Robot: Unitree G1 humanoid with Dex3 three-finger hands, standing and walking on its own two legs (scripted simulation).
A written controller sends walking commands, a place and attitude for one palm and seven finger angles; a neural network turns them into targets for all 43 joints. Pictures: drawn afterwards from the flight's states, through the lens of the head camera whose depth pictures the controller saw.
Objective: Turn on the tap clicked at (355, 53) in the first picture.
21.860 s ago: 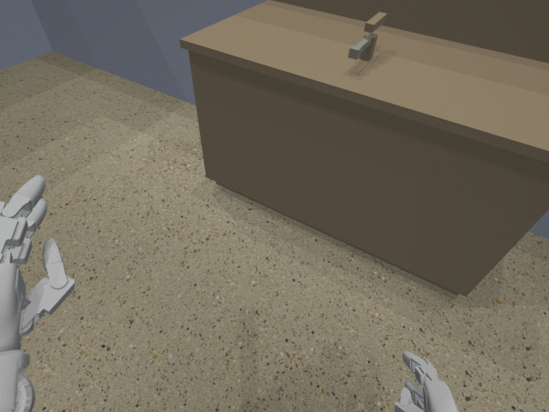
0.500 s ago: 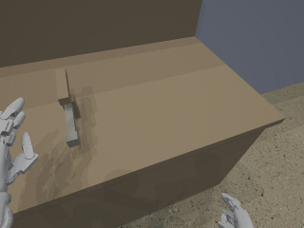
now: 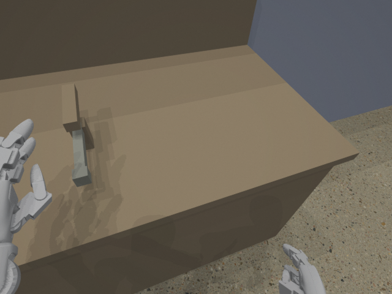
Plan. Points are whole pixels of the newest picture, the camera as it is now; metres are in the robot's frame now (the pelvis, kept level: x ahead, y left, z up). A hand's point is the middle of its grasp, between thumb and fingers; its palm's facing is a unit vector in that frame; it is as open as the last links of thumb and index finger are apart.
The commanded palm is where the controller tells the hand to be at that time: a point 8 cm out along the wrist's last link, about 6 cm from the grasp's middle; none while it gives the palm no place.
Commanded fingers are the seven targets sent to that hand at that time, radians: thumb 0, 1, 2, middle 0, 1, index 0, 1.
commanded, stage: shuffle to correct the standing spot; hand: left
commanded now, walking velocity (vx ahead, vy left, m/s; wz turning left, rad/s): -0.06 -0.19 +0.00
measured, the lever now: (81, 176) +0.31 +0.26 +0.07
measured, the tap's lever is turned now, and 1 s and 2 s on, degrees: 0 0 0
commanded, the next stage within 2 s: none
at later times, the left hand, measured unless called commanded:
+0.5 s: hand (78, 200) +0.22 +0.20 +0.15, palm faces +0.34 -0.87 -0.35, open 7.4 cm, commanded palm +0.16 +0.24 +0.17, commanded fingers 0.00 0.90 0.90 -0.20 -0.30 -0.20 -0.30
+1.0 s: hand (90, 207) +0.21 +0.18 +0.15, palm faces +0.35 -0.86 -0.36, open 7.4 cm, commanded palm +0.15 +0.22 +0.17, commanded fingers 0.00 0.90 0.90 -0.20 -0.30 -0.20 -0.30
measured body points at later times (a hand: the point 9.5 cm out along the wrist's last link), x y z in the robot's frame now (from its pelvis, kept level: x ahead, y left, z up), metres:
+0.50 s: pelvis -0.01 -0.04 +0.00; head +0.01 -0.03 +0.44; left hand +0.19 +0.24 +0.17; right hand +0.17 -0.26 -0.08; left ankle +0.02 +0.09 -0.74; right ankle -0.01 -0.08 -0.74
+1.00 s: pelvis -0.01 -0.06 -0.01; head +0.01 -0.06 +0.44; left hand +0.18 +0.22 +0.17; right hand +0.16 -0.29 -0.09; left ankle +0.02 +0.09 -0.74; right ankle -0.01 -0.08 -0.74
